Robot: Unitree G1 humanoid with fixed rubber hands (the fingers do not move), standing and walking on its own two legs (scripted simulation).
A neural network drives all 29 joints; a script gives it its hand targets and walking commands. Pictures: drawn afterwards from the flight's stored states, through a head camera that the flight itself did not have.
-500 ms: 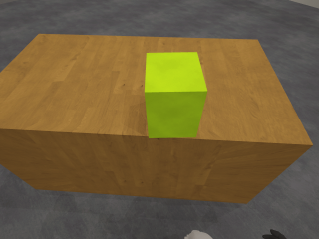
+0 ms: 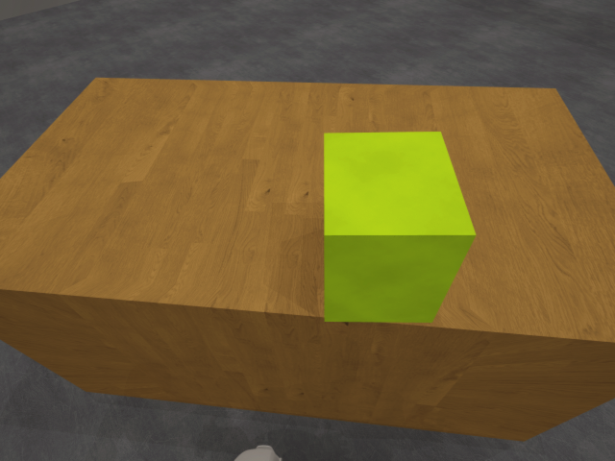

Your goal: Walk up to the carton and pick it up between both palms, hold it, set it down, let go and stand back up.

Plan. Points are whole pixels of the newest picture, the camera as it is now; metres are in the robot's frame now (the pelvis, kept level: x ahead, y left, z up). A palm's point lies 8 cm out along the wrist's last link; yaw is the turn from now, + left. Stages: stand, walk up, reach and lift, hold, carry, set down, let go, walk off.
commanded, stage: walk up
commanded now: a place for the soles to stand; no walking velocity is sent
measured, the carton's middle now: (379, 231) +0.45 -0.07 +0.03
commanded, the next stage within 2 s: reach and lift in 1.52 s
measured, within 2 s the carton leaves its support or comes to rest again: neither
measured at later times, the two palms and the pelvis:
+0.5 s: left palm out of the picture +0.08 +0.32 -0.10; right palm out of the picture +0.13 -0.30 -0.09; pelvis +0.01 +0.00 +0.01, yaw -2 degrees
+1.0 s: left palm (98, 458) +0.14 +0.30 -0.08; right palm out of the picture +0.08 -0.29 -0.09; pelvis +0.02 +0.01 +0.03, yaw -5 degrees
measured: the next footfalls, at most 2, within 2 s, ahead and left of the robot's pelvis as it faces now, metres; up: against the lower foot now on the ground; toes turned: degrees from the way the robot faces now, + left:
none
